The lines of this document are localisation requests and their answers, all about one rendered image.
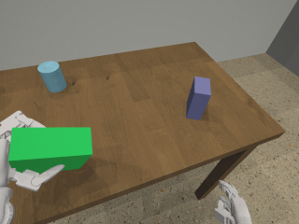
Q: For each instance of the robot right hand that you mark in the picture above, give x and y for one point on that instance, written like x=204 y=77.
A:
x=236 y=210

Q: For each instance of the table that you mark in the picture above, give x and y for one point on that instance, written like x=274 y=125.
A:
x=135 y=103

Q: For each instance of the left robot forearm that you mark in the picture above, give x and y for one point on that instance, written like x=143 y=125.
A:
x=7 y=211

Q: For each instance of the robot left hand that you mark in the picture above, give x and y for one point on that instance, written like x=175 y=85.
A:
x=28 y=179

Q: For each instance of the sponge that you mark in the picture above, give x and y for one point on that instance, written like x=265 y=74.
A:
x=40 y=148

